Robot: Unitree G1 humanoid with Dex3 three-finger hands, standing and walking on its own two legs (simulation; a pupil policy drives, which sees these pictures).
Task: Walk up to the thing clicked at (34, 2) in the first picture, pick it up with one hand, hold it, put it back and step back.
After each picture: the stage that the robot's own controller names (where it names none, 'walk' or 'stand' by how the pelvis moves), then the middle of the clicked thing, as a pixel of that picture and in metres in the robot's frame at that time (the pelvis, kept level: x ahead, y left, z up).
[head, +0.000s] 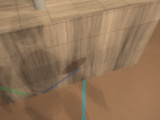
stand; out of the picture +0.91 +0.27 +0.08
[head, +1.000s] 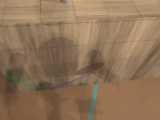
walk; out of the picture +0.83 +0.14 +0.11
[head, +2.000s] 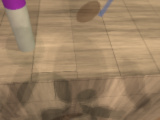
walk; (20, 22) +0.52 +0.24 +0.11
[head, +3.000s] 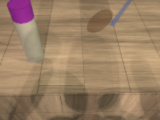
stand; (28, 34) +0.48 +0.22 +0.10
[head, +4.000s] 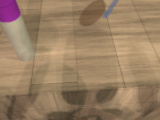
walk; (17, 32) +0.47 +0.24 +0.09
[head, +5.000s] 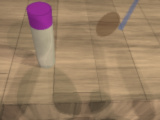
stand; (43, 40) +0.45 +0.15 +0.09
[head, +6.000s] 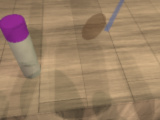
stand; (23, 51) +0.42 +0.21 +0.08
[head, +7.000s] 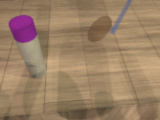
stand; (31, 51) +0.42 +0.19 +0.08
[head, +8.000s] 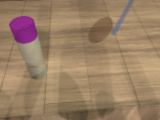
stand; (31, 52) +0.42 +0.19 +0.08
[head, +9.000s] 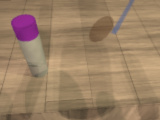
rise first; (33, 50) +0.43 +0.19 +0.08
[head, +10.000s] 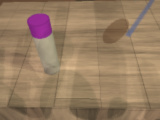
rise first; (46, 48) +0.44 +0.17 +0.08
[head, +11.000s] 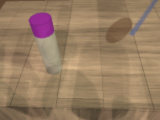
go down; (48, 47) +0.44 +0.17 +0.09
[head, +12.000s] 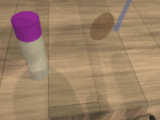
go down; (34, 51) +0.41 +0.15 +0.10
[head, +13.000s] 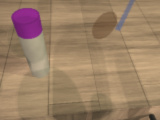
close in; (34, 48) +0.42 +0.15 +0.10
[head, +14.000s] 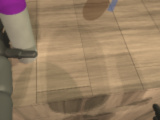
close; (19, 29) +0.45 +0.17 +0.14
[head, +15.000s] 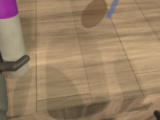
lift; (10, 38) +0.42 +0.20 +0.13
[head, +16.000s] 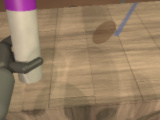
lift; (25, 38) +0.35 +0.16 +0.24
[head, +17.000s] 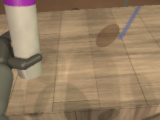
hold; (24, 33) +0.35 +0.16 +0.25
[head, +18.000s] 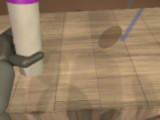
hold; (26, 31) +0.34 +0.16 +0.26
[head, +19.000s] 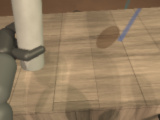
crouch; (29, 25) +0.36 +0.15 +0.27
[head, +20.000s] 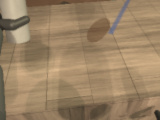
crouch; out of the picture +0.46 +0.18 +0.29
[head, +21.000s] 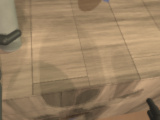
lower; (2, 10) +0.50 +0.20 +0.15
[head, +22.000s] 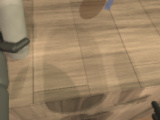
lower; (12, 19) +0.48 +0.18 +0.14
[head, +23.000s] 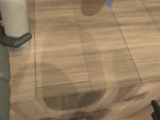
lower; (14, 14) +0.49 +0.17 +0.14
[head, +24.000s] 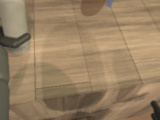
lower; (13, 14) +0.49 +0.18 +0.14
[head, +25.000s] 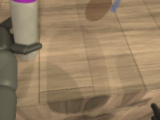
open; (25, 22) +0.47 +0.16 +0.14
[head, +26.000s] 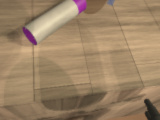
sink last; (57, 17) +0.56 +0.05 +0.05
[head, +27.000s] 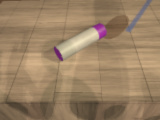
sink last; (81, 41) +0.56 +0.05 +0.03
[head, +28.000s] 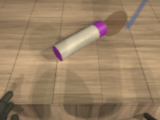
stand; (81, 39) +0.54 +0.03 +0.02
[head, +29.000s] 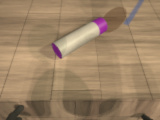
stand; (81, 36) +0.54 +0.03 +0.03
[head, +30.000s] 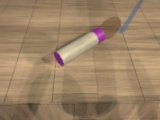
stand; (81, 45) +0.54 +0.02 -0.01
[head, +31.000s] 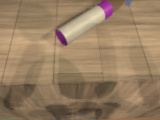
walk; (85, 22) +0.56 -0.01 +0.02
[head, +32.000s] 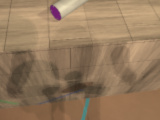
walk; out of the picture +0.71 +0.05 +0.01
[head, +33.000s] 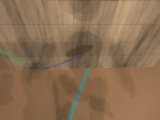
walk; out of the picture +1.02 +0.02 +0.02
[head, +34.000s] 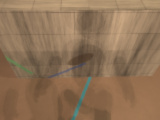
stand; out of the picture +1.07 +0.01 +0.00
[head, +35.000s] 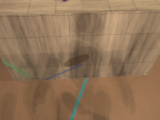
stand; out of the picture +1.08 +0.03 -0.01
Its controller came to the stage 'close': yes
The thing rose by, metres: 0.20
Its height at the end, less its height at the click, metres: -0.09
